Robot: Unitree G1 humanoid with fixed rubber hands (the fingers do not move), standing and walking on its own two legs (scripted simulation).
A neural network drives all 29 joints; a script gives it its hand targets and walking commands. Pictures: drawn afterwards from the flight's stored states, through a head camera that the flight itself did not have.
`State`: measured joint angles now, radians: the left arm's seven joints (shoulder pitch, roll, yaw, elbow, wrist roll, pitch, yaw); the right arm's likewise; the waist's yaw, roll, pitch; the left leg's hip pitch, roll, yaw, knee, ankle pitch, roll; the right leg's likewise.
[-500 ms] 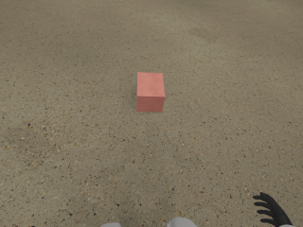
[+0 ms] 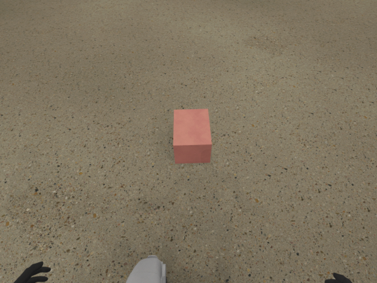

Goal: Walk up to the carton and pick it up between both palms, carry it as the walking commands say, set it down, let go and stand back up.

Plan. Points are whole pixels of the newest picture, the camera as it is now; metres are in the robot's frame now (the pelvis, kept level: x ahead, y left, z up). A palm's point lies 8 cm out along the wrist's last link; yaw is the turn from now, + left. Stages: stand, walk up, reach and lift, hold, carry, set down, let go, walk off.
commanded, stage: walk up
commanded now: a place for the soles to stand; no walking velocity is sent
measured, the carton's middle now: (191, 135) +1.01 +0.03 -0.67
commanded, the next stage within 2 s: none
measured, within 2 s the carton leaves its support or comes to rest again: neither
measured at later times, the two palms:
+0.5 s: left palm (72, 186) +0.34 +0.33 -0.07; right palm (345, 232) +0.24 -0.36 -0.09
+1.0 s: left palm (88, 152) +0.46 +0.34 -0.10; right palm (313, 149) +0.46 -0.34 -0.06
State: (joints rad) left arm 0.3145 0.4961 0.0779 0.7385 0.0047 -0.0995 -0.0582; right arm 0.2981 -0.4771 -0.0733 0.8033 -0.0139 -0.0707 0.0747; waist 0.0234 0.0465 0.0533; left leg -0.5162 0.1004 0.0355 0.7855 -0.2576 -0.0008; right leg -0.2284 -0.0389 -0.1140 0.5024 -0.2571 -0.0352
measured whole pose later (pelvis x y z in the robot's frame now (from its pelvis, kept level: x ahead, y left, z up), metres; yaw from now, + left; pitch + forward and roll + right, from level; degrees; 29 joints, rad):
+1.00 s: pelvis +0.38 +0.01 -0.01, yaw -1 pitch -1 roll +1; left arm 0.34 0.47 0.04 0.76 0.01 -0.06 -0.04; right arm 0.31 -0.48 -0.08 0.73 -0.01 -0.09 0.04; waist -0.02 -0.06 0.05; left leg -0.30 0.03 0.09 0.57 -0.25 0.03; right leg -0.46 -0.07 -0.02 0.94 -0.41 -0.01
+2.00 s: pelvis +0.50 +0.00 +0.01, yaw -1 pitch -2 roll +0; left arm 0.05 0.42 0.00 1.10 0.01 -0.04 0.00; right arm 0.03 -0.42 -0.02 1.11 -0.01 0.00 0.02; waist 0.00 0.00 0.05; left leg -0.13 0.03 0.04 0.38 -0.20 -0.01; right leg -0.16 -0.05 -0.06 0.37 -0.17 0.02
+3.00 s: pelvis +0.56 +0.03 +0.01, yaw +6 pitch -2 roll +0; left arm 0.06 0.41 0.01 1.00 0.00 -0.03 0.01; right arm 0.07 -0.39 -0.02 1.01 -0.01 0.00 0.01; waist 0.01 0.00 0.07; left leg -0.08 -0.03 0.00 0.39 -0.27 0.02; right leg -0.19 -0.04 -0.05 0.42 -0.19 0.01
